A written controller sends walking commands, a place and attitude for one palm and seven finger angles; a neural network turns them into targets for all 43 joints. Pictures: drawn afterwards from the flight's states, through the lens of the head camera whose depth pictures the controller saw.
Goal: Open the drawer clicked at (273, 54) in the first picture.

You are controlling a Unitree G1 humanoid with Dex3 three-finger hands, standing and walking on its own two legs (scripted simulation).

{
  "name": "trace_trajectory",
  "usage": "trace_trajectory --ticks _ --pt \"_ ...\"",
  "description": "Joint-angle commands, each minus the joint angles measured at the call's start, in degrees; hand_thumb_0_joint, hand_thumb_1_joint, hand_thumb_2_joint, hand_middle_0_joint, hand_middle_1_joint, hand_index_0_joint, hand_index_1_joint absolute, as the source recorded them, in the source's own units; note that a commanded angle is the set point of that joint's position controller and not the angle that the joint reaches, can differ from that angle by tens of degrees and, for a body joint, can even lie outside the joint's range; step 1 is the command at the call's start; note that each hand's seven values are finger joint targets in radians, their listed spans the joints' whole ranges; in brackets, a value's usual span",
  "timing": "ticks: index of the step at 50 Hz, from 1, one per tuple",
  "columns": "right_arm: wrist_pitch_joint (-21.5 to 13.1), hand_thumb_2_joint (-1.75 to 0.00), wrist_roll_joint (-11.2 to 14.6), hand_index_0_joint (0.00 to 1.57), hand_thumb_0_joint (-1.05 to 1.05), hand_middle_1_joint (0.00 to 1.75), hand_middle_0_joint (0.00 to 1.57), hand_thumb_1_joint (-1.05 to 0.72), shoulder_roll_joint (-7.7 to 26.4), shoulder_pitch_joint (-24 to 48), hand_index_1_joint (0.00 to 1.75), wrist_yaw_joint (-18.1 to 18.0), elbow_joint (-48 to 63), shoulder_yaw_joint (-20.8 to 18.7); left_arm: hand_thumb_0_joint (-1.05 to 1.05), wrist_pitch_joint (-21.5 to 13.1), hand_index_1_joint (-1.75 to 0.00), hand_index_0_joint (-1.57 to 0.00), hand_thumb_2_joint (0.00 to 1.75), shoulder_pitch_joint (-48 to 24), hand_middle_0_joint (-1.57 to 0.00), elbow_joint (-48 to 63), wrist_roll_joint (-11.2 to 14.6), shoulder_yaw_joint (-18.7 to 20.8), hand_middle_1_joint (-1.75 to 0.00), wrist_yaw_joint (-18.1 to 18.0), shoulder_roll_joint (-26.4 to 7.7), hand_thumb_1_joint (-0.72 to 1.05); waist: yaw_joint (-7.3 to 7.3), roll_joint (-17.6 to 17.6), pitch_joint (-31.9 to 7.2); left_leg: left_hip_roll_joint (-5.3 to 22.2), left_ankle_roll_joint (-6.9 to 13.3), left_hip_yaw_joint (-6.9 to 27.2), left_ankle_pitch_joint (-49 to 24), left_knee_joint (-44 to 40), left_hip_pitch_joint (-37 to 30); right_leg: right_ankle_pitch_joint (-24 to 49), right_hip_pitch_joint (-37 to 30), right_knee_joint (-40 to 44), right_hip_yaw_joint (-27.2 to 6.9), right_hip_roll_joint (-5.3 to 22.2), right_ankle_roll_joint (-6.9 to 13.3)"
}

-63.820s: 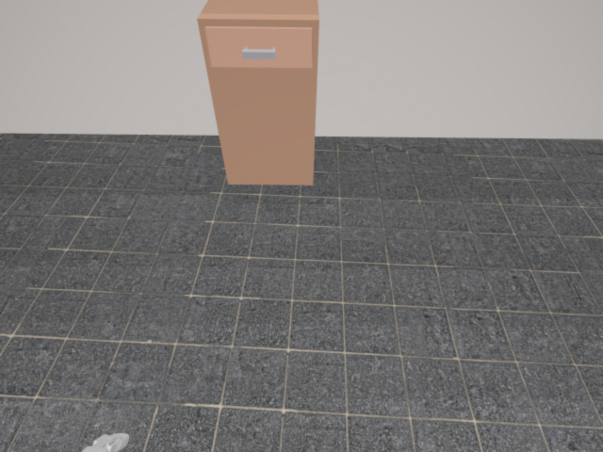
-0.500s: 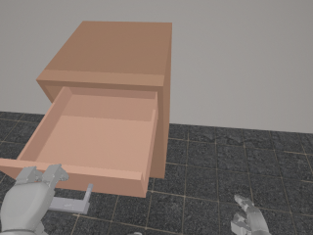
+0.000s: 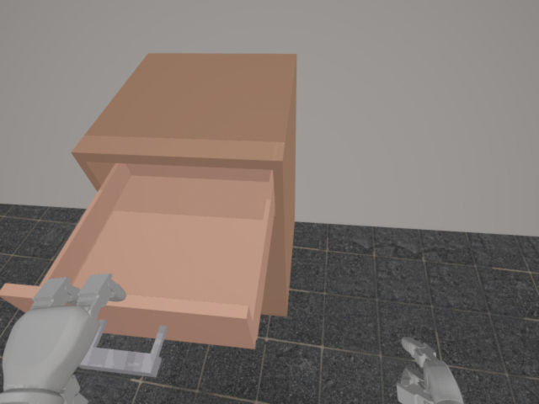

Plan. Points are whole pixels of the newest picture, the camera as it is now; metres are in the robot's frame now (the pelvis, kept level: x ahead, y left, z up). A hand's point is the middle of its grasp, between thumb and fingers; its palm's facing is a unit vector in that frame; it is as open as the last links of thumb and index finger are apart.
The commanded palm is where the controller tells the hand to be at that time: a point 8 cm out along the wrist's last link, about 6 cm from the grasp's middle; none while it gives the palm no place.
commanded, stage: lift the hand off the handle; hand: left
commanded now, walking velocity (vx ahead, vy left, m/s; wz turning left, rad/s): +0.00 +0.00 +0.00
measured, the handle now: (124, 345) +0.21 +0.26 -0.05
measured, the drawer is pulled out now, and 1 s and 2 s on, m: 0.30 0.30 0.30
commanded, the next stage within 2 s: draw the hand back to the body in 0.66 s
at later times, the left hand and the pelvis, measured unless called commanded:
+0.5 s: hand (60, 347) +0.16 +0.26 +0.10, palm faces +0.04 -0.04 -1.00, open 13.8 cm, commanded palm +0.13 +0.26 +0.15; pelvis +0.00 -0.01 +0.01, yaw +0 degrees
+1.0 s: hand (55, 339) +0.16 +0.26 +0.11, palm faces +0.05 -0.07 -1.00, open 13.8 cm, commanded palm +0.14 +0.26 +0.16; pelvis +0.00 +0.00 +0.02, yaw +1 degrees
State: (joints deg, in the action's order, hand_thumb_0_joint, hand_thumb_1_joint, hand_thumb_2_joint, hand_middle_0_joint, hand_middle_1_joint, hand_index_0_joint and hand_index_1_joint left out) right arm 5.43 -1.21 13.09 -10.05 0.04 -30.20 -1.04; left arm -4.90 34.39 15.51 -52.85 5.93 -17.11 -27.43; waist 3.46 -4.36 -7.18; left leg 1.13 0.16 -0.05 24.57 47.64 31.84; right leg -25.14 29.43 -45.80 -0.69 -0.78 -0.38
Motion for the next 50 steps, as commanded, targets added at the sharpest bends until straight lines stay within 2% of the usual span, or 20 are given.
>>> trace_trajectory --ticks 1,2,4,5,9,10,15,17,21,25,26,27,28,32,33,35,38,40,46,50 --pt "-3.03 -0.9 0.3 0.2 0.0 0.3 0.2 -0.9 5.84 5.96 0.3 -0.5 9.89 -2.32 0.0 0.47 -1.2 -0.3 0.3 2.03 -0.3 11.64 0.72 8.91 -1.2 -2.2 -9.97 -0.5 0.83 0.9 -6.83 -0.12 0.98 -0.42 -18.26 -6.88 -10.38 17.19 -1.58 6.95 3.34 -0.87 2.09" --pt "-2.79 -0.9 0.06 0.2 0.0 0.3 0.2 -0.9 6.17 6.0 0.3 -0.47 9.96 -2.07 0.0 0.33 -1.2 -0.3 0.3 1.11 -0.3 12.83 0.47 10.4 -1.2 -2.24 -11.92 -0.5 1.05 0.57 -8.25 -0.33 0.95 -0.62 -18.86 -6.68 -10.99 18.17 -1.67 7.19 2.83 -0.82 2.04" --pt "-2.93 -0.9 0.54 0.2 0.0 0.3 0.2 -0.9 5.95 6.13 0.3 -0.48 10.04 -2.09 0.0 1.13 -1.2 -0.3 0.3 1.81 -0.3 12.82 1.39 8.28 -1.2 -1.73 -9.41 -0.5 0.22 0.88 -6.9 -0.23 0.9 -0.47 -18.77 -7.28 -10.67 18.36 -2.39 7.75 2.99 -0.74 1.94" --pt "-2.88 -0.9 0.22 0.2 0.0 0.3 0.2 -0.9 6.14 6.15 0.3 -0.37 9.81 -1.89 0.0 0.7 -1.2 -0.3 0.3 -0.32 -0.3 13.63 1.0 9.15 -1.2 -1.52 -10.89 -0.5 0.36 0.45 -6.31 -0.28 0.88 -0.4 -18.18 -7.37 -11.23 17.34 -1.28 7.89 2.81 -0.74 1.9" --pt "-3.07 -0.9 0.57 0.2 0.0 0.3 0.2 -0.9 6.16 6.25 0.3 -0.82 10.16 -1.77 0.0 1.3 -1.2 -0.3 0.3 -0.05 -0.3 13.9 1.76 8.57 -1.2 -0.33 -10.83 -0.5 0.02 1.83 -4.62 -0.38 1.16 -0.41 -16.7 -8.24 -10.84 17.32 -2.64 9.33 2.65 -0.53 1.7" --pt "-3.13 -0.9 0.23 0.2 0.0 0.3 0.2 -0.9 6.24 6.24 0.3 -0.83 10.04 -1.62 0.0 0.84 -1.2 -0.3 0.3 -1.64 -0.3 14.59 1.28 9.65 -1.2 -0.11 -12.38 -0.5 0.44 2.03 -5.33 -0.51 1.29 -0.44 -16.65 -8.03 -11.92 17.16 -2.07 9.47 2.43 -0.43 1.64" --pt "-3.37 -0.9 0.49 0.2 0.0 0.3 0.2 -0.9 6.0 6.33 0.3 -0.79 10.86 -1.59 0.0 0.78 -1.2 -0.3 0.3 2.59 -0.3 17.09 2.18 10.07 -1.2 0.87 -12.17 -0.5 1.55 -0.56 -6.19 -0.53 1.15 -0.96 -19.43 -8.39 -13.4 20.29 -4.58 10.16 2.21 -0.12 1.66" --pt "-2.95 -0.9 0.57 0.2 0.0 0.3 0.2 -0.9 6.02 6.74 0.3 -0.95 10.62 -1.61 0.0 0.92 -1.2 -0.3 0.3 2.31 -0.3 16.64 2.2 11.57 -1.2 1.08 -13.55 -0.5 1.47 0.94 -4.59 -0.65 1.22 -1.06 -18.99 -8.55 -12.98 20.81 -4.6 10.93 2.09 -0.28 1.52" --pt "-3.0 -0.9 0.93 0.2 0.0 0.3 0.2 -0.9 5.79 7.16 0.3 -1.12 10.89 -1.61 0.0 1.1 -1.2 -0.3 0.3 3.35 -0.3 15.82 3.24 11.61 -1.2 1.69 -12.43 -0.5 1.12 2.13 -2.14 -0.67 1.36 -0.97 -17.89 -9.16 -12.79 20.82 -5.06 11.84 1.98 -0.01 1.3" --pt "-3.2 -0.9 0.96 0.2 0.0 0.3 0.2 -0.9 6.04 7.03 0.3 -1.14 11.15 -1.53 0.0 0.92 -1.2 -0.3 0.3 2.56 -0.3 17.77 4.3 11.69 -1.2 2.86 -12.99 -0.5 1.49 0.77 -3.51 -0.77 1.23 -0.96 -18.37 -10.02 -14.58 20.27 -5.98 12.73 2.27 -0.02 1.21" --pt "-3.37 -0.9 1.08 0.2 0.0 0.3 0.2 -0.9 6.13 7.07 0.3 -1.25 11.33 -1.53 0.0 0.88 -1.2 -0.3 0.3 1.59 -0.3 18.46 4.58 10.4 -1.2 3.13 -12.07 -0.5 0.72 0.45 -2.57 -0.51 1.25 -0.87 -17.67 -10.37 -14.71 19.25 -5.58 13.04 2.31 0.13 1.11" --pt "-3.4 -0.9 0.91 0.2 0.0 0.3 0.2 -0.9 6.22 7.08 0.3 -1.37 11.2 -1.48 0.0 0.7 -1.2 -0.3 0.3 0.5 -0.3 18.17 4.61 10.76 -1.2 3.48 -12.87 -0.5 1.08 1.75 -2.01 -0.8 1.34 -0.75 -16.98 -10.56 -14.65 18.26 -5.28 13.69 2.45 -0.11 1.04" --pt "-3.73 -0.9 0.9 0.2 0.0 0.3 0.2 -0.9 6.29 6.97 0.3 -1.4 11.21 -1.4 0.0 0.42 -1.2 -0.3 0.3 -0.6 -0.3 18.9 4.55 9.81 -1.2 3.71 -12.22 -0.5 0.4 1.39 -1.88 -0.6 1.35 -0.71 -16.7 -10.71 -14.99 17.99 -5.1 13.84 2.39 0.31 0.97" --pt "-3.63 -0.9 0.78 0.2 0.0 0.3 0.2 -0.9 6.26 6.87 0.3 -1.42 10.96 -1.55 0.0 0.49 -1.2 -0.3 0.3 2.05 -0.3 16.76 4.15 11.3 -1.2 4.27 -13.13 -0.5 1.7 3.55 -2.21 -0.88 1.33 -0.86 -16.82 -11.04 -14.77 18.48 -6.15 14.24 2.62 0.0 1.03" --pt "-3.49 -0.9 0.83 0.2 0.0 0.3 0.2 -0.9 6.23 6.99 0.3 -1.4 10.96 -1.38 0.0 0.52 -1.2 -0.3 0.3 1.02 -0.3 16.77 3.6 11.48 -1.2 4.21 -13.47 -0.5 1.25 3.9 -1.87 -0.81 1.25 -0.79 -16.79 -10.97 -14.49 18.9 -6.03 14.2 2.31 0.34 0.98" --pt "-3.47 -0.9 0.74 0.2 0.0 0.3 0.2 -0.9 6.14 7.03 0.3 -1.34 10.98 -1.34 0.0 0.23 -1.2 -0.3 0.3 0.91 -0.3 16.95 3.28 12.63 -1.2 4.18 -14.4 -0.5 2.09 1.78 -2.58 -0.91 1.1 -1.04 -17.45 -11.34 -15.09 19.27 -6.73 14.27 2.24 0.19 1.29" --pt "-3.31 -0.9 0.89 0.2 0.0 0.3 0.2 -0.9 5.98 7.01 0.3 -1.35 11.09 -1.43 0.0 -0.15 -1.2 -0.3 0.3 0.4 -0.3 17.8 3.82 12.51 -1.2 3.94 -13.69 -0.5 1.49 1.25 -2.37 -0.71 1.06 -1.05 -18.03 -11.18 -15.53 19.92 -6.66 14.18 2.51 0.38 1.24" --pt "-3.39 -0.9 0.89 0.2 0.0 0.3 0.2 -0.9 6.05 7.06 0.3 -1.42 11.18 -1.37 0.0 -0.39 -1.2 -0.3 0.3 0.82 -0.3 18.36 4.4 13.21 -1.2 3.97 -14.37 -0.5 1.9 -1.2 -2.88 -0.83 0.99 -1.01 -17.8 -11.43 -16.22 18.38 -6.79 14.69 2.47 -0.04 1.48" --pt "-4.06 -0.9 0.88 0.2 0.0 0.3 0.2 -0.9 6.19 6.62 0.3 -1.41 10.82 -1.53 0.0 -0.46 -1.2 -0.3 0.3 -1.12 -0.3 18.57 4.72 11.08 -1.2 4.48 -12.87 -0.5 0.84 0.45 -1.82 -0.23 0.94 -0.26 -17.38 -12.31 -16.45 15.92 -5.7 15.06 3.18 -0.04 1.34" --pt "-4.05 -0.9 0.96 0.2 0.0 0.3 0.2 -0.9 6.28 6.86 0.3 -1.32 10.87 -1.32 0.0 0.57 -1.2 -0.3 0.3 -1.52 -0.3 18.24 4.25 11.97 -1.2 5.14 -14.38 -0.5 1.82 1.38 -2.09 -0.35 0.89 -0.35 -17.36 -13.27 -15.85 15.62 -6.9 15.27 3.42 -0.18 1.47"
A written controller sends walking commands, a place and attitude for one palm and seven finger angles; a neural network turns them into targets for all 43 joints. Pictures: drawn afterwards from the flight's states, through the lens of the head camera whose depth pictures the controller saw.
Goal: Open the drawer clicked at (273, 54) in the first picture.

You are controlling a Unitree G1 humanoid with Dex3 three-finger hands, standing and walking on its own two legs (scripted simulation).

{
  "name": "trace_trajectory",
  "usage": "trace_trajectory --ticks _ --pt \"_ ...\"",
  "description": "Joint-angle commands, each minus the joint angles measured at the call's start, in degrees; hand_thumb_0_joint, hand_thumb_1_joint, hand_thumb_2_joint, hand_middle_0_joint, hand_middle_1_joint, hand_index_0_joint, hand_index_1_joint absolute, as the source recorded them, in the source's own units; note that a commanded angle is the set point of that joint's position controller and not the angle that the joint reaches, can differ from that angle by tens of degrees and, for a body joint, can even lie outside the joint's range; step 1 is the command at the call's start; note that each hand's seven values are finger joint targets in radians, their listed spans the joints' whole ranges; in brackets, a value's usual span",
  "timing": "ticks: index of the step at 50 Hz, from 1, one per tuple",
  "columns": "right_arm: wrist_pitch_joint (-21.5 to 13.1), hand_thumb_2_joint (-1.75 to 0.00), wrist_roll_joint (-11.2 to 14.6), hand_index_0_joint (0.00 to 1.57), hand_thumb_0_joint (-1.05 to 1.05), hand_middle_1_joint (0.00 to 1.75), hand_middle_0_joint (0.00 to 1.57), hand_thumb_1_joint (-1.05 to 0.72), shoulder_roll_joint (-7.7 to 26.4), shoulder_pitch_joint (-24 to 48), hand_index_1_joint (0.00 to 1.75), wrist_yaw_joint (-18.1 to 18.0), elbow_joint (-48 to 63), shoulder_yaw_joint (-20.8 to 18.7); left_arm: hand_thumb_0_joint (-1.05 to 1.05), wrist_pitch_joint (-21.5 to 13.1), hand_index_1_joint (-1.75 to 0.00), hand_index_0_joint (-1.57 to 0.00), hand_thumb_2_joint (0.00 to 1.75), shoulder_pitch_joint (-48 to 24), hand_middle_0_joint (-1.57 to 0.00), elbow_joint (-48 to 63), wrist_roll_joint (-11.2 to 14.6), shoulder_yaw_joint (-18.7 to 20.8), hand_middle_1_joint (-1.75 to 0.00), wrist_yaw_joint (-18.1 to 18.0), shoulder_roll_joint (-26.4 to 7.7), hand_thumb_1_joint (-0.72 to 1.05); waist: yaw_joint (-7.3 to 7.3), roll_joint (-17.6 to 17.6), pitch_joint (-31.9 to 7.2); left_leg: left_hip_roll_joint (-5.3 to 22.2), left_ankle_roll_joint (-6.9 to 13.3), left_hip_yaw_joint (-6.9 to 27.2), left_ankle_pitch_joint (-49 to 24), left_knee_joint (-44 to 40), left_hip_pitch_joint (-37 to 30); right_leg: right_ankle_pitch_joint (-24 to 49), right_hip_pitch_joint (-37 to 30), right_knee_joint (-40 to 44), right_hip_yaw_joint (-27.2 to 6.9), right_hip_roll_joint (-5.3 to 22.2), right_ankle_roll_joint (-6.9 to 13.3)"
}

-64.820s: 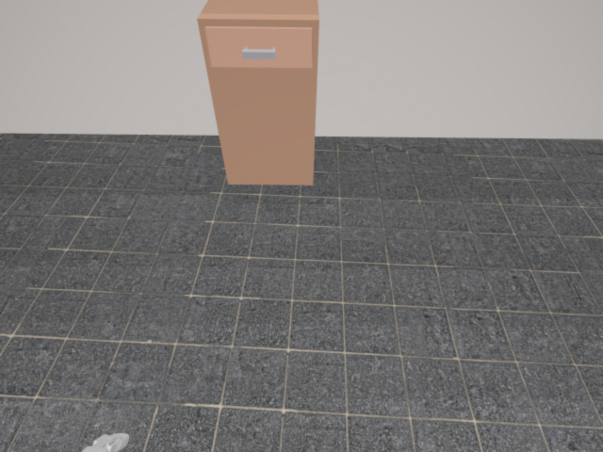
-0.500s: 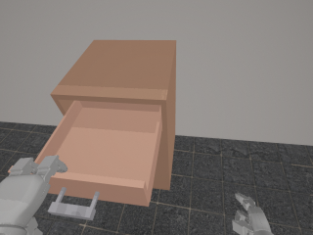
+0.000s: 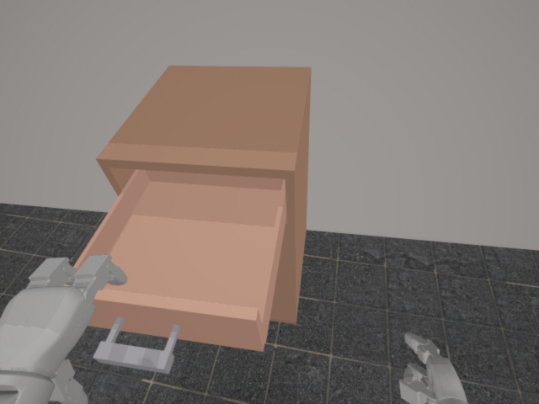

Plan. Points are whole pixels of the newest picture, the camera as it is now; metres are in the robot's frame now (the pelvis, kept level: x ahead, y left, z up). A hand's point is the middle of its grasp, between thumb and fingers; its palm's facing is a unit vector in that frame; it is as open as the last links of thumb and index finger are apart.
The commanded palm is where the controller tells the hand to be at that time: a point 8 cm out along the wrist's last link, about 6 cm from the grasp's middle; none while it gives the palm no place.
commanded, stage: draw the hand back to the body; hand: left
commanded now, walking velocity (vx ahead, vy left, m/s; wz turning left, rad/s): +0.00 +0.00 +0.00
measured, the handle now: (140, 342) +0.21 +0.26 -0.07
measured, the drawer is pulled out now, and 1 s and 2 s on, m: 0.30 0.30 0.30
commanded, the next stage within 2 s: step back with the hand held close in 1.36 s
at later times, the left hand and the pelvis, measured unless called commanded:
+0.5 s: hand (88, 312) +0.19 +0.24 +0.12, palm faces +0.29 -0.73 -0.61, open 13.6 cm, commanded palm +0.14 +0.27 +0.17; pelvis +0.01 +0.00 +0.01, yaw +0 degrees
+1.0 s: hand (96, 281) +0.20 +0.22 +0.17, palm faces +0.38 -0.82 -0.43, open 10.0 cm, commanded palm +0.15 +0.26 +0.19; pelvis +0.03 -0.02 +0.02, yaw +1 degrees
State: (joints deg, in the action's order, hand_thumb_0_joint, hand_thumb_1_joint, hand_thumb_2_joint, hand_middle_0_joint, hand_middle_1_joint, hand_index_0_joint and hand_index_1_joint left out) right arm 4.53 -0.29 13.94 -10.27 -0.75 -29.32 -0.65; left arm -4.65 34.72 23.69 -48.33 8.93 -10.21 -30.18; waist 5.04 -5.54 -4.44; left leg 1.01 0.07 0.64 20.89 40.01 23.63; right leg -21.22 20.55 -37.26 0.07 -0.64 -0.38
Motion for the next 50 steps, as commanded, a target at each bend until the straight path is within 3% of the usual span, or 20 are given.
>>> trace_trajectory --ticks 1,4,6,10,15,18,19,20,21,22,24,25,27,29,32,36,38,44,48,50 --pt "-3.01 -0.9 0.23 0.2 0.0 0.3 0.2 -0.9 5.45 7.25 0.3 -0.44 10.15 -1.7 0.0 0.57 -1.2 -0.3 0.3 -1.62 -0.3 10.7 -0.38 9.37 -1.2 -1.78 -11.86 -0.5 0.22 2.41 -5.24 0.05 0.85 -0.96 -14.33 -5.9 -7.71 12.38 1.4 6.4 2.72 0.0 1.48" --pt "-2.84 -0.9 0.53 0.2 0.0 0.3 0.2 -0.9 5.51 8.03 0.3 -0.35 10.72 -1.47 0.0 1.58 -1.2 -0.3 0.3 -0.85 -0.3 12.64 -0.09 9.99 -1.2 -1.52 -12.32 -0.5 0.89 -0.6 -6.17 0.23 0.47 -1.07 -16.39 -6.55 -8.51 13.44 -0.08 6.63 2.49 -0.06 1.75" --pt "-2.64 -0.9 0.71 0.2 0.0 0.3 0.2 -0.9 5.27 7.39 0.3 -0.31 10.56 -1.61 0.0 1.92 -1.2 -0.3 0.3 0.6 -0.3 11.93 0.66 10.47 -1.2 -1.1 -12.41 -0.5 0.69 1.59 -6.15 0.45 0.7 -1.05 -16.82 -6.53 -8.52 13.68 -0.19 6.54 3.12 -0.03 1.44" --pt "-2.59 -0.9 0.61 0.2 0.0 0.3 0.2 -0.9 5.47 7.56 0.3 -0.4 10.8 -1.42 0.0 2.1 -1.2 -0.3 0.3 0.51 -0.3 12.12 1.54 9.72 -1.2 0.06 -11.89 -0.5 0.56 1.83 -3.99 0.18 0.94 -1.13 -16.32 -6.88 -8.67 13.52 0.17 7.68 3.1 -0.38 1.33" --pt "-2.77 -0.9 0.63 0.2 0.0 0.3 0.2 -0.9 5.76 7.2 0.3 -0.5 11.24 -1.46 0.0 1.73 -1.2 -0.3 0.3 1.42 -0.3 15.03 2.25 9.91 -1.2 0.91 -12.13 -0.5 0.72 1.27 -6.55 0.27 0.96 -1.37 -18.68 -6.74 -10.59 15.81 -1.1 7.89 3.13 -0.06 1.14" --pt "-2.55 -0.9 0.71 0.2 0.0 0.3 0.2 -0.9 5.92 7.38 0.3 -0.75 11.14 -1.4 0.0 1.5 -1.2 -0.3 0.3 -0.38 -0.3 14.93 2.38 11.0 -1.2 1.14 -13.42 -0.5 0.03 2.13 -3.82 0.45 0.94 -1.03 -17.19 -7.17 -10.14 14.43 -0.17 8.66 3.05 0.33 0.92" --pt "-7.5 -0.9 1.86 0.2 0.0 0.3 0.2 -0.9 1.83 3.4 0.3 -2.41 11.54 -0.89 0.0 0.36 -1.18 -0.3 0.32 -5.65 -0.3 13.11 41.72 8.35 -1.18 1.84 6.76 -0.47 -4.3 0.67 -1.12 1.45 2.02 0.09 -16.19 -9.64 -17.52 12.09 -3.89 10.28 3.66 -0.26 1.96" --pt "-9.56 -0.9 1.53 0.2 0.0 0.3 0.2 -0.9 3.26 2.16 0.3 -3.52 8.61 -0.66 0.0 -0.23 -1.15 -0.29 0.33 -0.27 -0.29 3.92 43.05 9.45 -1.15 1.33 3.91 -0.43 -3.8 3.5 1.42 2.23 1.53 0.25 -15.23 -10.7 -17.14 10.01 -3.26 10.32 4.39 -0.57 1.83" --pt "-10.33 -0.9 1.6 0.2 0.0 0.3 0.2 -0.9 3.14 3.27 0.3 -3.99 9.39 -0.51 0.0 -0.69 -1.13 -0.29 0.34 -0.79 -0.29 8.3 44.03 8.43 -1.13 1.5 4.22 -0.4 -3.55 2.27 1.14 2.44 1.18 0.61 -15.28 -11.75 -16.97 9.67 -4.34 10.38 4.15 0.0 1.74" --pt "-10.61 -0.9 1.55 0.2 0.0 0.3 0.2 -0.9 3.33 3.41 0.3 -4.79 9.15 -0.48 0.0 -1.53 -1.11 -0.29 0.36 -2.84 -0.29 11.39 46.77 11.61 -1.11 1.07 1.57 -0.36 -2.92 6.47 -0.92 1.76 1.18 0.45 -16.8 -12.39 -16.52 12.43 -6.51 11.5 4.8 0.19 1.53" --pt "-13.07 -0.9 1.01 0.2 0.0 0.3 0.2 -0.9 3.25 4.93 0.3 -6.03 8.59 0.02 0.0 -3.25 -1.07 -0.29 0.39 -7.13 -0.29 16.35 48.07 13.8 -1.07 0.36 -1.67 -0.29 -2.19 5.89 -4.26 1.17 1.35 -0.31 -18.6 -12.9 -17.97 15.62 -9.55 12.01 3.8 0.97 1.01" --pt "-14.1 -0.9 0.71 0.2 0.0 0.3 0.2 -0.9 3.15 4.1 0.3 -6.13 8.42 0.33 0.0 -3.61 -1.04 -0.28 0.4 -6.84 -0.28 17.04 48.43 11.62 -1.04 0.35 0.69 -0.26 -2.34 3.43 -4.76 0.45 1.31 -0.9 -18.85 -13.25 -18.14 16.65 -10.25 12.38 3.76 1.24 1.14" --pt "-15.61 -0.9 0.75 0.2 0.0 0.3 0.2 -0.9 2.84 4.25 0.3 -5.9 7.05 0.7 0.0 -3.43 -1.0 -0.28 0.43 -6.12 -0.28 16.56 49.14 10.18 -1.0 0.43 2.55 -0.18 -2.16 -0.18 -1.18 0.35 0.8 -0.96 -20.21 -14.32 -17.4 17.53 -10.35 13.42 3.77 1.37 1.48" --pt "-16.85 -0.9 0.57 0.2 0.0 0.3 0.2 -0.9 2.75 4.97 0.3 -5.5 5.86 0.87 0.0 -3.33 -0.95 -0.27 0.47 -6.87 -0.27 18.11 49.16 11.28 -0.95 0.67 1.28 -0.12 -1.7 -3.48 0.95 0.41 0.35 -0.69 -22.52 -15.05 -17.33 18.75 -10.83 14.65 3.46 1.59 1.77" --pt "-16.89 -0.9 0.44 0.2 0.0 0.3 0.2 -0.9 2.71 4.63 0.3 -4.83 4.51 0.77 0.0 -3.46 -0.88 -0.26 0.51 -6.03 -0.26 14.98 49.91 11.31 -0.88 1.34 2.76 -0.01 -1.85 -2.4 3.46 0.36 0.11 -0.91 -23.39 -15.84 -17.0 20.35 -11.13 15.57 4.07 1.12 1.79" --pt "-16.23 -0.9 0.53 0.2 0.0 0.3 0.2 -0.9 2.63 5.87 0.3 -4.14 4.56 0.08 0.0 -3.83 -0.8 -0.25 0.57 -4.22 -0.25 13.71 51.09 12.23 -0.8 2.68 3.27 0.13 -1.62 3.67 2.18 0.95 0.21 -0.89 -24.28 -17.04 -17.65 22.53 -13.28 16.02 3.96 1.17 1.4" --pt "-15.85 -0.9 0.53 0.2 0.0 0.3 0.2 -0.9 2.86 6.61 0.3 -4.03 4.61 -0.33 0.0 -4.08 -0.75 -0.25 0.6 -4.69 -0.25 14.33 51.34 12.98 -0.75 3.11 2.8 0.2 -1.61 4.54 0.71 0.8 0.54 -1.48 -24.28 -17.08 -18.57 23.74 -13.99 16.61 3.48 1.32 1.12" --pt "-15.49 -0.9 0.49 0.2 0.0 0.3 0.2 -0.9 2.95 7.13 0.3 -4.05 4.15 -0.97 0.0 -4.43 -0.62 -0.24 0.69 -5.4 -0.24 17.03 51.36 13.9 -0.62 3.43 1.77 0.41 -1.86 2.39 -2.36 0.31 0.65 -2.5 -26.54 -16.7 -21.25 27.04 -14.99 17.79 2.89 1.35 0.84" --pt "-15.27 -0.9 0.46 0.2 0.0 0.3 0.2 -0.9 3.0 6.87 0.3 -4.15 4.06 -1.12 0.0 -4.4 -0.52 -0.22 0.75 -5.01 -0.22 17.77 51.4 14.04 -0.52 3.2 1.68 0.55 -1.91 3.58 -3.47 0.29 1.03 -2.84 -28.74 -16.29 -22.36 30.48 -15.65 17.33 2.86 1.64 0.47" --pt "-14.96 -0.9 0.37 0.2 0.0 0.3 0.2 -0.9 2.96 6.78 0.3 -4.33 3.07 -1.19 0.0 -4.14 -0.48 -0.22 0.78 -5.22 -0.22 15.67 51.33 14.61 -0.48 2.96 1.81 0.62 -2.07 2.12 -1.6 -0.03 0.89 -3.27 -28.02 -16.29 -22.35 30.18 -14.65 18.36 3.06 1.39 0.37"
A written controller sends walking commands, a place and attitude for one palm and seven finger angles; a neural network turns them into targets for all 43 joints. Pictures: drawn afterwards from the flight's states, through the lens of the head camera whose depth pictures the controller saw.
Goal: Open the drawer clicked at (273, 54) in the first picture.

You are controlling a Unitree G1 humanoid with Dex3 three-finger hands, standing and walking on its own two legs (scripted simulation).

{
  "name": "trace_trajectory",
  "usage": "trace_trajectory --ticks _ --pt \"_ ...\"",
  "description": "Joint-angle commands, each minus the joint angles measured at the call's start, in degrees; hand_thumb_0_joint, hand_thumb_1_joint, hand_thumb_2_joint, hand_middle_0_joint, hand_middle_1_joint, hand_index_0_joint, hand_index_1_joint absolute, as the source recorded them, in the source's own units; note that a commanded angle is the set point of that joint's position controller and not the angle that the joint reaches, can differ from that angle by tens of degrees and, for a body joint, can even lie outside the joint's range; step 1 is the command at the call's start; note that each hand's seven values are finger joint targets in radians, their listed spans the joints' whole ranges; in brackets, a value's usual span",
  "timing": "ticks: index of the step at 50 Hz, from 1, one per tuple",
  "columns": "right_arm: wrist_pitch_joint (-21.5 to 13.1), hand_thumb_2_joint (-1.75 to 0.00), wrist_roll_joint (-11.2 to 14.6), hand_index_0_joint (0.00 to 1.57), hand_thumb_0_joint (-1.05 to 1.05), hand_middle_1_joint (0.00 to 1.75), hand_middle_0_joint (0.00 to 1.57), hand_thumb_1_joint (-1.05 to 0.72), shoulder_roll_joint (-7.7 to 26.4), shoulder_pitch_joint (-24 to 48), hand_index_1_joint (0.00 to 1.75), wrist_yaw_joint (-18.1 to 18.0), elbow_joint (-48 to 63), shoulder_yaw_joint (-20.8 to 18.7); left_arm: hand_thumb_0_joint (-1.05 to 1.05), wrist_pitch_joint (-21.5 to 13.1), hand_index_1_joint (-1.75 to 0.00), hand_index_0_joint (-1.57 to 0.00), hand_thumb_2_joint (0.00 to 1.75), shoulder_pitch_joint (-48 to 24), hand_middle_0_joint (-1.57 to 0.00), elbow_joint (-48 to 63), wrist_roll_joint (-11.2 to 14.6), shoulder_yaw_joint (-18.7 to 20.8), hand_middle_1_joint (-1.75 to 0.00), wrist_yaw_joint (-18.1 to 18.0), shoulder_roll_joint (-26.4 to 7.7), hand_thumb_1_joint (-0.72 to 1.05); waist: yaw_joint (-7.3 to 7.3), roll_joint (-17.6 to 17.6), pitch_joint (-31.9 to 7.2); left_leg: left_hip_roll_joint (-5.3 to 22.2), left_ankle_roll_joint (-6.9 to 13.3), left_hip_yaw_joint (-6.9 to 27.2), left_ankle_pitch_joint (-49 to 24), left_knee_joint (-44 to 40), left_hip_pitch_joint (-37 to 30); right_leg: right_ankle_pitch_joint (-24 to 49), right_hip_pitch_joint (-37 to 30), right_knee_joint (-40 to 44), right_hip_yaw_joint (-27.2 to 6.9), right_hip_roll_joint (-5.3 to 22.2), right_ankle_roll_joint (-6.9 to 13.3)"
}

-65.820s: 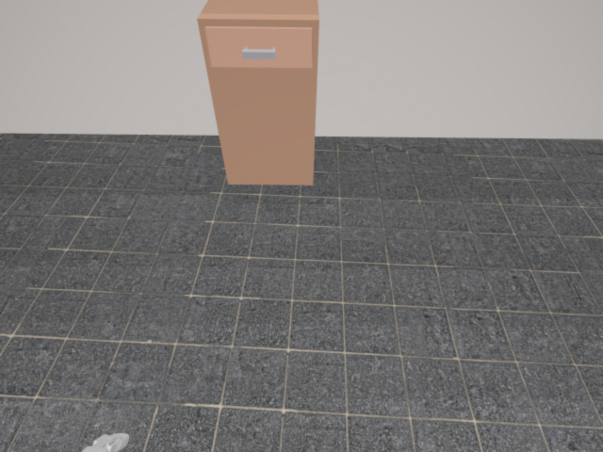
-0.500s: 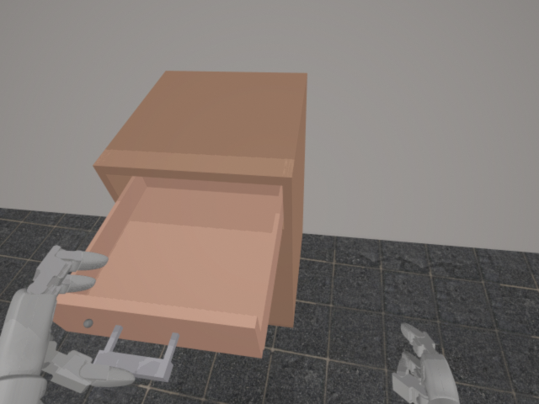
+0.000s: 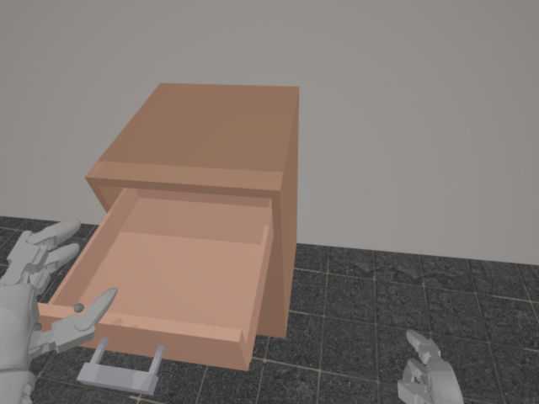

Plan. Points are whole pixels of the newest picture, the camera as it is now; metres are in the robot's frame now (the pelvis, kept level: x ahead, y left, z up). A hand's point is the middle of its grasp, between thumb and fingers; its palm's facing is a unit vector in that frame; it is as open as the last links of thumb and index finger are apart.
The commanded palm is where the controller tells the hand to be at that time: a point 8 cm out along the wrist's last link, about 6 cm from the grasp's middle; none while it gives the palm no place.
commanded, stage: draw the hand back to the body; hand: left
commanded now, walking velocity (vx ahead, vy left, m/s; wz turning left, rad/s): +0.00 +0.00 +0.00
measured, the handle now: (124, 363) +0.19 +0.28 -0.09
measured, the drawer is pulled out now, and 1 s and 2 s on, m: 0.30 0.30 0.30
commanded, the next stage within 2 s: step back with the hand held close in 0.36 s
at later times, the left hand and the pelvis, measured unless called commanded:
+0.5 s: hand (68, 311) +0.17 +0.24 +0.16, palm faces +0.39 -0.82 -0.42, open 7.4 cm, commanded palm +0.12 +0.28 +0.17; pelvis -0.01 +0.00 +0.00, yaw +0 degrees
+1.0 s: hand (24, 343) +0.14 +0.27 +0.15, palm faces +0.29 -0.81 -0.52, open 7.4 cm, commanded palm +0.07 +0.31 +0.17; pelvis -0.06 +0.03 -0.01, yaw +0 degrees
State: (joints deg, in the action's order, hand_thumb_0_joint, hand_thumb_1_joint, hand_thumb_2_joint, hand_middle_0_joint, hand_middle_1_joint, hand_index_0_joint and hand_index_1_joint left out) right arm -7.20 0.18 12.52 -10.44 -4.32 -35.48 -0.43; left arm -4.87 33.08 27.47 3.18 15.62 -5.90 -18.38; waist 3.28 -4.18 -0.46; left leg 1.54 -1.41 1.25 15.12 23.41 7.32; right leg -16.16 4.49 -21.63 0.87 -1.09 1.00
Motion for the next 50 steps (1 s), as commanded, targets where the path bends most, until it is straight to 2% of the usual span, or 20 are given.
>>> trace_trajectory --ticks 1,3,4,10,13,16,19,23,24,25,27,28,30,32,33,34,38,40,45,50 --pt "-3.18 -0.9 0.1 0.2 0.0 0.3 0.2 -0.9 4.26 7.24 0.3 -0.67 9.65 -1.27 0.0 -3.76 -0.46 -0.22 0.8 -3.98 -0.22 12.23 0.07 7.53 -0.46 -1.28 -9.92 0.65 -0.35 1.87 -5.28 -0.25 2.34 -3.4 -21.4 -0.17 -5.62 24.11 1.23 2.41 2.11 2.15 -1.06" --pt "-2.89 -0.9 0.14 0.2 0.0 0.3 0.2 -0.9 4.37 7.67 0.3 -0.76 9.9 -1.26 0.0 -3.83 -0.41 -0.21 0.82 -4.86 -0.21 11.76 0.23 7.51 -0.41 -1.17 -9.81 0.73 -0.33 4.46 -3.95 -0.16 2.52 -3.08 -19.72 -0.65 -5.22 22.36 1.77 2.78 2.2 2.04 -1.15" --pt "-2.91 -0.9 0.17 0.2 0.0 0.3 0.2 -0.9 4.36 8.03 0.3 -0.93 9.6 -1.44 0.0 -3.73 -0.39 -0.21 0.84 -5.07 -0.21 11.28 0.08 7.95 -0.39 -1.17 -10.21 0.76 -0.24 2.68 -3.28 -0.27 2.47 -3.63 -19.56 -0.49 -5.52 22.34 2.31 3.54 1.73 2.04 -1.07" --pt "-2.39 -0.9 -0.05 0.2 0.0 0.3 0.2 -0.9 4.31 8.1 0.3 -0.59 9.21 -1.4 0.0 -3.85 -0.3 -0.2 0.9 -3.81 -0.2 9.65 0.17 7.25 -0.3 -0.97 -9.07 0.9 -0.07 0.52 -2.88 -0.51 2.43 -3.81 -18.71 -0.9 -5.71 21.3 2.42 4.25 1.83 1.88 -1.0" --pt "-2.43 -0.9 -0.04 0.2 0.0 0.3 0.2 -0.9 4.22 8.25 0.3 -0.51 10.08 -1.41 0.0 -3.96 -0.3 -0.2 0.9 -3.96 -0.2 11.73 0.33 7.79 -0.3 -0.92 -10.1 0.9 0.21 4.4 -5.37 -0.14 2.61 -3.34 -19.92 -1.1 -5.67 23.03 0.59 3.01 1.73 2.24 -1.18" --pt "-2.34 -0.9 0.11 0.2 0.0 0.3 0.2 -0.9 4.12 8.45 0.3 -0.46 10.0 -1.22 0.0 -3.81 -0.3 -0.2 0.9 -4.58 -0.2 11.65 0.37 7.59 -0.3 -0.88 -9.88 0.9 0.0 2.49 -3.82 -0.14 2.33 -3.13 -18.74 -1.55 -5.39 20.85 1.5 3.65 1.8 2.07 -1.06" --pt "-2.72 -0.9 0.1 0.2 0.0 0.3 0.2 -0.9 4.06 8.53 0.3 -0.5 9.62 -1.21 0.0 -3.87 -0.3 -0.2 0.9 -5.75 -0.2 12.51 -0.07 7.9 -0.3 -1.03 -10.48 0.9 0.03 -1.71 -3.21 -0.27 1.96 -3.23 -17.91 -1.73 -5.9 18.77 2.43 4.56 1.48 1.91 -0.71" --pt "-2.75 -0.9 0.06 0.2 0.0 0.3 0.2 -0.9 4.31 8.24 0.3 -0.42 9.85 -1.38 0.0 -4.02 -0.3 -0.2 0.9 -4.86 -0.2 11.74 0.1 7.04 -0.3 -1.05 -9.39 0.9 -0.11 2.94 -3.54 0.11 2.26 -2.86 -17.66 -2.09 -5.79 18.21 2.18 4.17 1.88 1.81 -0.89" --pt "-1.4 -0.9 0.88 0.2 0.0 0.3 0.2 -0.9 5.11 6.56 0.3 0.02 12.83 -0.02 0.0 -7.42 -0.3 -0.2 0.9 -15.85 -0.2 17.22 0.01 16.51 -0.3 -1.9 -18.8 0.9 -1.68 -2.29 4.6 -0.15 2.58 -1.94 -12.71 -0.52 -0.27 19.93 8.39 7.14 -2.2 3.9 -0.58" --pt "-0.59 -0.9 0.23 0.2 0.0 0.3 0.2 -0.9 4.91 6.92 0.3 -0.04 10.57 -0.69 0.0 -7.8 -0.3 -0.2 0.9 -9.78 -0.2 13.13 -0.32 13.99 -0.3 -1.32 -14.78 0.9 -2.25 3.21 3.3 0.1 2.7 -0.55 -10.71 -0.02 1.44 19.4 8.37 7.01 -2.43 4.51 -0.51" --pt "0.91 -0.9 0.5 0.2 0.0 0.3 0.2 -0.9 5.57 8.35 0.3 0.21 11.47 -1.4 0.0 -7.05 -0.3 -0.2 0.9 -3.69 -0.2 9.5 -0.74 10.69 -0.3 -0.55 -11.24 0.9 -2.48 7.68 1.88 0.01 3.01 -0.42 -10.83 0.62 1.23 19.7 8.41 6.8 -2.58 4.8 -0.84" --pt "1.54 -0.9 0.3 0.2 0.0 0.3 0.2 -0.9 6.05 8.12 0.3 0.46 11.51 -1.63 0.0 -7.29 -0.3 -0.2 0.9 -1.78 -0.2 9.24 -0.92 9.57 -0.3 -0.26 -9.84 0.9 -2.54 7.58 0.1 0.08 3.19 -0.62 -11.65 1.17 1.27 19.96 7.91 6.37 -2.13 4.81 -1.0" --pt "2.0 -0.9 0.52 0.2 0.0 0.3 0.2 -0.9 6.28 8.51 0.3 0.5 12.35 -2.21 0.0 -7.8 -0.3 -0.2 0.9 0.99 -0.2 11.14 -0.91 10.3 -0.3 -0.16 -10.44 0.9 -2.42 3.6 -4.12 0.51 3.04 -1.12 -15.19 0.42 0.59 21.92 5.77 4.28 -2.03 5.18 -0.82" --pt "2.83 -0.9 0.68 0.2 0.0 0.3 0.2 -0.9 6.65 8.17 0.3 0.73 13.14 -2.7 0.0 -7.81 -0.3 -0.2 0.9 3.35 -0.2 13.6 -0.93 10.31 -0.3 -0.26 -10.68 0.9 -2.5 1.86 -7.84 1.14 3.06 -1.32 -18.75 0.63 0.06 22.77 4.57 2.51 -1.59 5.01 -0.94" --pt "3.29 -0.9 0.48 0.2 0.0 0.3 0.2 -0.9 6.49 7.89 0.3 0.79 13.01 -2.85 0.0 -7.96 -0.3 -0.2 0.9 4.57 -0.2 14.46 -1.02 10.98 -0.3 -0.43 -11.08 0.9 -2.48 2.87 -9.47 1.26 3.11 -1.25 -20.53 0.69 0.07 23.3 3.87 1.86 -0.72 4.54 -1.22" --pt "3.48 -0.9 0.49 0.2 0.0 0.3 0.2 -0.9 6.5 8.39 0.3 0.7 13.36 -2.89 0.0 -8.14 -0.3 -0.2 0.9 4.86 -0.2 15.78 -1.03 11.61 -0.3 -0.52 -12.01 0.9 -2.36 1.42 -10.05 1.31 3.01 -1.28 -22.06 0.47 0.04 23.17 4.19 1.45 -0.5 4.29 -1.29" --pt "4.01 -0.9 0.64 0.2 0.0 0.3 0.2 -0.9 6.09 7.48 0.3 0.42 14.21 -3.44 0.0 -8.16 -0.3 -0.2 0.9 6.93 -0.2 19.08 -0.77 13.7 -0.3 -1.23 -13.78 0.9 -2.58 3.5 -12.09 2.17 2.83 -0.49 -25.18 0.83 1.62 23.3 3.23 -1.5 0.48 3.53 -1.66" --pt "3.78 -0.9 0.88 0.2 0.0 0.3 0.2 -0.9 5.98 7.68 0.3 0.07 14.79 -3.37 0.0 -8.03 -0.3 -0.2 0.9 6.71 -0.2 20.8 -0.57 13.76 -0.3 -1.57 -14.31 0.9 -2.71 0.48 -11.77 2.96 2.71 -0.09 -25.91 0.78 2.44 22.55 3.57 -3.01 0.4 3.76 -1.56" --pt "3.16 -0.9 0.85 0.2 0.0 0.3 0.2 -0.9 6.11 7.31 0.3 0.0 14.43 -3.49 0.0 -8.0 -0.3 -0.2 0.9 7.17 -0.2 20.57 -0.41 13.97 -0.3 -2.23 -13.84 0.9 -2.88 -0.95 -9.56 4.24 3.12 1.27 -20.89 -0.21 7.51 17.88 4.01 -5.12 0.46 3.29 -1.56" --pt "2.0 -0.9 0.84 0.2 0.0 0.3 0.2 -0.9 6.45 7.15 0.3 0.27 14.26 -3.19 0.0 -8.08 -0.3 -0.2 0.9 6.36 -0.2 19.48 -0.55 13.19 -0.3 -2.66 -12.29 0.9 -3.2 -1.13 -5.34 5.04 4.02 3.09 -3.21 -2.87 17.23 10.84 3.69 -6.62 -0.76 3.13 -1.33"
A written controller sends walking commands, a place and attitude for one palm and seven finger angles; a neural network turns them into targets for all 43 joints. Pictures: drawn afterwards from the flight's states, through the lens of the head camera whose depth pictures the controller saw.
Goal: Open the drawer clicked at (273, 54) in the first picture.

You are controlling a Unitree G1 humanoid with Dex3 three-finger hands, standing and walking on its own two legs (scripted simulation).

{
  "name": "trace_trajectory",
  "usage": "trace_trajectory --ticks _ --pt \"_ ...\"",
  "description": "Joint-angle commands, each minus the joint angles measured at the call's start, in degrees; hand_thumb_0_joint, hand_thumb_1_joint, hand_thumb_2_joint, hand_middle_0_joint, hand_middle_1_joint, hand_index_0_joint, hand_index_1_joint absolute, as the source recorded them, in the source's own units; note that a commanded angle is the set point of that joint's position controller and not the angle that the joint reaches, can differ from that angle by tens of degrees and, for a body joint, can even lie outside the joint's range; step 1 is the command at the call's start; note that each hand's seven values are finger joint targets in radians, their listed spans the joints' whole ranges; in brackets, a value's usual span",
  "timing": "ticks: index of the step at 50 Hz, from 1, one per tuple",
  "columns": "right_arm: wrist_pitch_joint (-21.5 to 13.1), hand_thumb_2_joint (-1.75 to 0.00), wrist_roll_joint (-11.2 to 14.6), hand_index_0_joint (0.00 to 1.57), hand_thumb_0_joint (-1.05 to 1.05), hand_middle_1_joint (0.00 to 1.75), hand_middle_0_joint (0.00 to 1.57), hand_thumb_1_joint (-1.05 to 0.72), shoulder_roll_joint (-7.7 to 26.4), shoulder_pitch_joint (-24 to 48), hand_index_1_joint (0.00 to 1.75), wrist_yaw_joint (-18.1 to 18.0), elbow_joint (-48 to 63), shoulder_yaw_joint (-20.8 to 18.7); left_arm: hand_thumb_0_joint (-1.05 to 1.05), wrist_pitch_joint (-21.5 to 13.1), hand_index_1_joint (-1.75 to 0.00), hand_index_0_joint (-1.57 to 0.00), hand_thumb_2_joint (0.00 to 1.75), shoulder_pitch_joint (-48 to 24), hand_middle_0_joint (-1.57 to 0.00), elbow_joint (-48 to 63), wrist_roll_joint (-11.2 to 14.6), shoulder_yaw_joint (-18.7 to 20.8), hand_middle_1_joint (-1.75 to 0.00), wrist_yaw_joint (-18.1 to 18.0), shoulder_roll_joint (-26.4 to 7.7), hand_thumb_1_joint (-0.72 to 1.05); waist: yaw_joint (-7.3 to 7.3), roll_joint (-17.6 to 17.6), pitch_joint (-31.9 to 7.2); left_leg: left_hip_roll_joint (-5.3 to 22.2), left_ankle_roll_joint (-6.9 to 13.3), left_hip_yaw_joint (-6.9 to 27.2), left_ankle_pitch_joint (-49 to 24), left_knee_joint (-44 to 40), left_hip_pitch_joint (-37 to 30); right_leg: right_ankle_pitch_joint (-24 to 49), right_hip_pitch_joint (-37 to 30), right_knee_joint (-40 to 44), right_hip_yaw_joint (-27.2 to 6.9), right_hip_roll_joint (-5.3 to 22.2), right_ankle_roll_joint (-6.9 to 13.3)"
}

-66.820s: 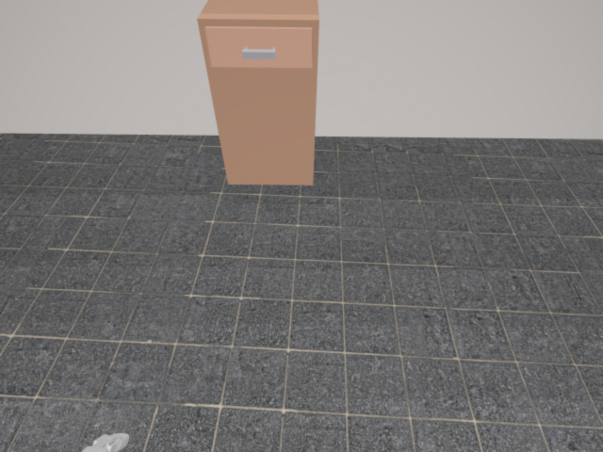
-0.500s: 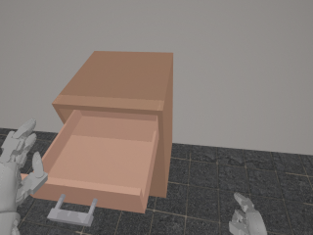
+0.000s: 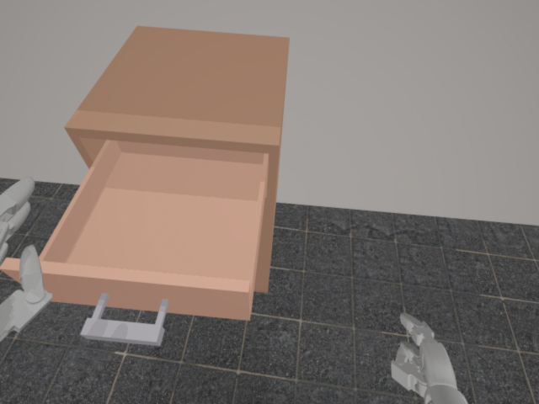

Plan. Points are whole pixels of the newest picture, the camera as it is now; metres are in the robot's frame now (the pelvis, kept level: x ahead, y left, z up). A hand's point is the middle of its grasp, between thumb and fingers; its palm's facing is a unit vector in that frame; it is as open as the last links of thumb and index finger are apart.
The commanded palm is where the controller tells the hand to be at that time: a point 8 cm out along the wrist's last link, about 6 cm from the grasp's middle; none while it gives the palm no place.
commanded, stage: step back with the hand held close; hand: left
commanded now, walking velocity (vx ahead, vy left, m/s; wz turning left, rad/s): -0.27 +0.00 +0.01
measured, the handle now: (128, 317) +0.25 +0.25 -0.08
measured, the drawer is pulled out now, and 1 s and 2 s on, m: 0.30 0.30 0.30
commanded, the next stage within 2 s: stop stepping back and stand still in 1.14 s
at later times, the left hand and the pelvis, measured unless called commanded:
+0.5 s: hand (32, 338) +0.16 +0.23 +0.16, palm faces +0.35 -0.82 -0.46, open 7.4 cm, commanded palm +0.08 +0.28 +0.18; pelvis -0.05 +0.00 -0.01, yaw +0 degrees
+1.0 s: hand out of the picture +0.10 +0.16 +0.17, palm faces +0.20 -0.80 -0.56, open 7.4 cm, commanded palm +0.03 +0.22 +0.18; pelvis -0.11 -0.05 +0.00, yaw -2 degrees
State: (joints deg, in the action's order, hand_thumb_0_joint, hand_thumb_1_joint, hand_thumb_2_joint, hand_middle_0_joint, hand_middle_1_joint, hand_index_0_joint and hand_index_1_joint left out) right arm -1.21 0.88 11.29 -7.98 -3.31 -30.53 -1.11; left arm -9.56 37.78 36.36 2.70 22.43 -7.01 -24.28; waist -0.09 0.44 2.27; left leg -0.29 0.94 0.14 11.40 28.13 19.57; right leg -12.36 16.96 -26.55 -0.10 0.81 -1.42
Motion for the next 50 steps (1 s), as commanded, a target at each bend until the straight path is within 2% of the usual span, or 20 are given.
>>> trace_trajectory --ticks 1,6,14,18,23,25,27,30,31,33,34,36,39,42,43,44,45,47,49,50 --pt "-4.12 -0.9 -0.06 0.2 0.0 0.3 0.2 -0.9 8.03 4.34 0.3 -0.65 9.07 -2.46 0.0 -3.66 -0.3 -0.2 0.9 1.53 -0.2 10.64 -0.25 6.17 -0.3 -1.61 -6.11 0.9 0.1 -4.83 -7.55 6.72 1.88 4.69 4.59 -7.74 7.35 5.95 -9.16 -1.46 0.1 0.87 0.98" --pt "-5.61 -0.9 -0.06 0.2 0.0 0.3 0.2 -0.9 8.12 3.3 0.3 -0.39 9.31 -2.15 0.0 -4.85 -0.3 -0.2 0.9 0.16 -0.2 13.66 -0.78 6.12 -0.3 -2.16 -6.28 0.9 -0.24 -5.22 -7.33 6.04 2.09 5.68 15.74 -7.58 10.93 -0.03 -7.96 -0.76 -1.34 0.93 1.29" --pt "-7.66 -0.9 -0.3 0.2 0.0 0.3 0.2 -0.9 8.13 2.99 0.3 -0.68 8.27 -2.15 0.0 -5.76 -0.3 -0.2 0.9 -1.28 -0.2 14.28 -1.09 7.55 -0.3 -3.09 -7.44 0.9 -0.18 -6.78 -7.26 6.52 2.09 6.33 17.53 -6.89 12.92 -1.92 -6.67 -1.6 -2.61 0.39 1.27" --pt "-7.7 -0.9 0.0 0.2 0.0 0.3 0.2 -0.9 7.76 2.59 0.3 -0.28 7.38 -2.3 0.0 -6.0 -0.3 -0.2 0.9 -2.06 -0.2 11.64 -0.94 6.57 -0.3 -3.14 -6.38 0.9 -0.33 -2.15 -6.19 4.27 1.0 4.73 16.62 -1.61 10.43 -5.49 -1.22 2.71 -5.23 2.91 2.51" --pt "-6.35 -0.9 -0.27 0.2 0.0 0.3 0.2 -0.9 6.55 2.84 0.3 -0.14 4.4 -2.78 0.0 -5.67 -0.3 -0.2 0.9 -2.67 -0.2 11.31 -0.79 6.46 -0.3 -3.7 -7.28 0.9 -0.61 6.16 -8.48 -0.55 -1.22 0.38 9.3 11.19 -4.02 -5.54 11.58 10.56 -7.75 10.6 6.35" --pt "-5.68 -0.9 -0.32 0.2 0.0 0.3 0.2 -0.9 6.68 3.11 0.3 -0.37 4.48 -2.65 0.0 -5.18 -0.3 -0.2 0.9 -1.32 -0.2 12.31 -0.8 7.19 -0.3 -3.76 -7.84 0.9 -0.82 3.0 -9.8 1.5 -0.74 2.84 3.46 3.34 -3.24 0.14 7.59 5.05 -3.46 6.89 4.47" --pt "-5.72 -0.9 -0.09 0.2 0.0 0.3 0.2 -0.9 7.24 4.89 0.3 -0.56 6.42 -2.54 0.0 -5.25 -0.3 -0.2 0.9 -0.27 -0.2 14.35 -0.79 8.01 -0.3 -3.57 -8.61 0.9 -0.38 -7.98 -10.67 9.67 2.25 11.83 -4.06 -7.97 4.63 0.17 -0.28 -8.07 1.07 -0.76 0.45" --pt "-7.67 -0.9 -1.16 0.2 0.0 0.3 0.2 -0.9 6.99 4.28 0.3 -0.49 7.64 -3.14 0.0 -5.92 -0.3 -0.2 0.9 1.29 -0.2 15.06 -1.48 9.25 -0.3 -3.25 -8.18 0.9 -0.42 -18.17 -10.1 19.79 8.6 21.93 18.21 -20.92 20.91 -15.8 -7.94 -36.09 -1.08 -5.1 0.47" --pt "-8.2 -0.9 -1.93 0.2 0.0 0.3 0.2 -0.9 6.26 3.23 0.3 -0.49 6.73 -2.78 0.0 -6.09 -0.3 -0.2 0.9 0.25 -0.2 16.45 -1.43 8.27 -0.3 -3.75 -7.29 0.9 -0.78 -14.81 -8.55 19.06 9.17 20.89 14.59 -18.34 19.68 -15.48 -4.16 -38.03 -2.62 -4.56 1.09" --pt "-9.3 -0.9 -1.48 0.2 0.0 0.3 0.2 -0.9 6.75 2.91 0.3 -0.25 4.38 -2.89 0.0 -6.06 -0.3 -0.2 0.9 3.11 -0.2 15.16 -0.12 8.0 -0.3 -4.01 -6.72 0.9 0.57 -9.68 -10.46 15.92 7.92 14.57 -1.78 -10.86 4.14 -16.85 4.16 -28.56 -1.26 -2.64 1.29" --pt "-9.69 -0.9 -1.34 0.2 0.0 0.3 0.2 -0.9 7.3 3.17 0.3 -0.28 4.46 -3.17 0.0 -5.95 -0.3 -0.2 0.9 3.51 -0.2 16.73 -0.06 8.2 -0.3 -4.05 -7.31 0.9 0.8 -9.62 -13.15 14.81 7.09 11.56 -7.66 -8.41 -1.93 -16.87 5.14 -24.8 0.29 -3.01 0.97" --pt "-10.2 -0.9 -1.29 0.2 0.0 0.3 0.2 -0.9 6.79 2.47 0.3 0.42 3.07 -2.01 0.0 -6.17 -0.3 -0.2 0.9 3.26 -0.2 16.78 1.08 6.6 -0.3 -3.12 -6.31 0.9 0.63 -12.34 -14.84 13.72 6.89 12.53 -14.99 -6.7 -8.4 -16.05 5.18 -15.86 0.17 -2.72 1.09" --pt "-10.92 -0.9 -1.87 0.2 0.0 0.3 0.2 -0.9 7.71 3.35 0.3 0.74 1.76 -1.29 0.0 -6.53 -0.3 -0.2 0.9 -0.78 -0.2 18.57 0.96 6.81 -0.3 -1.91 -8.19 0.9 0.83 -15.91 -15.52 13.74 5.97 11.87 -25.75 -3.98 -13.92 -8.18 1.85 -1.98 0.53 -2.54 1.14" --pt "-10.51 -0.9 -0.99 0.2 0.0 0.3 0.2 -0.9 7.97 4.33 0.3 1.02 2.6 -1.39 0.0 -7.66 -0.3 -0.2 0.9 -1.83 -0.2 17.3 1.47 8.81 -0.3 -0.35 -10.29 0.9 1.88 -9.92 -16.44 12.04 3.5 8.2 -27.11 1.75 -15.46 4.75 -3.83 11.03 1.54 -1.1 0.77" --pt "-9.25 -0.9 -0.67 0.2 0.0 0.3 0.2 -0.9 7.45 4.46 0.3 1.18 3.43 -1.61 0.0 -8.02 -0.3 -0.2 0.9 -1.32 -0.2 16.86 1.16 9.85 -0.3 0.03 -11.33 0.9 1.91 -3.43 -17.06 8.77 1.56 3.86 -22.99 6.52 -14.61 14.46 -5.16 13.24 0.12 1.41 0.93" --pt "-7.64 -0.9 0.12 0.2 0.0 0.3 0.2 -0.9 6.61 3.97 0.3 1.17 4.25 -1.79 0.0 -8.23 -0.3 -0.2 0.9 -0.36 -0.2 16.04 0.84 10.83 -0.3 -0.11 -12.47 0.9 1.51 8.98 -19.44 2.82 -0.7 -2.49 -11.16 14.68 -10.26 37.72 -9.09 12.25 -4.09 7.19 0.6" --pt "-7.25 -0.9 2.03 0.2 0.0 0.3 0.2 -0.9 7.52 5.94 0.3 0.9 5.83 -2.77 0.0 -7.99 -0.3 -0.2 0.9 1.03 -0.2 11.59 0.94 9.98 -0.3 -0.1 -10.85 0.9 1.6 18.0 -15.24 -3.56 -1.48 -4.07 13.45 26.06 3.27 60.53 -11.74 7.16 -6.73 13.73 1.58" --pt "-6.97 -0.9 2.26 0.2 0.0 0.3 0.2 -0.9 5.05 8.31 0.3 -0.11 6.89 -1.64 0.0 -7.37 -0.3 -0.2 0.9 5.48 -0.2 7.24 1.54 10.21 -0.3 -0.02 -9.09 0.9 1.17 12.43 -11.0 -2.99 -1.11 0.6 21.51 31.18 12.86 62.72 -13.56 2.0 -4.1 17.19 5.86" --pt "-5.8 -0.9 0.54 0.2 0.0 0.3 0.2 -0.9 2.9 11.69 0.3 -0.87 7.17 2.04 0.0 -6.06 -0.3 -0.2 0.9 7.2 -0.2 4.73 1.02 8.85 -0.3 0.17 -5.92 0.9 -0.18 4.22 -9.09 -3.44 -1.38 -3.9 16.96 8.22 12.69 69.08 -18.2 -5.25 0.75 10.38 5.34" --pt "-4.97 -0.9 0.65 0.2 0.0 0.3 0.2 -0.9 3.4 10.8 0.3 -1.62 6.14 2.06 0.0 -6.07 -0.3 -0.2 0.9 6.06 -0.2 5.96 1.31 7.5 -0.3 0.1 -5.2 0.9 -1.42 0.73 -8.96 -3.77 -1.85 -5.3 2.26 -6.37 6.99 66.52 -18.83 -10.74 2.88 5.71 2.81"
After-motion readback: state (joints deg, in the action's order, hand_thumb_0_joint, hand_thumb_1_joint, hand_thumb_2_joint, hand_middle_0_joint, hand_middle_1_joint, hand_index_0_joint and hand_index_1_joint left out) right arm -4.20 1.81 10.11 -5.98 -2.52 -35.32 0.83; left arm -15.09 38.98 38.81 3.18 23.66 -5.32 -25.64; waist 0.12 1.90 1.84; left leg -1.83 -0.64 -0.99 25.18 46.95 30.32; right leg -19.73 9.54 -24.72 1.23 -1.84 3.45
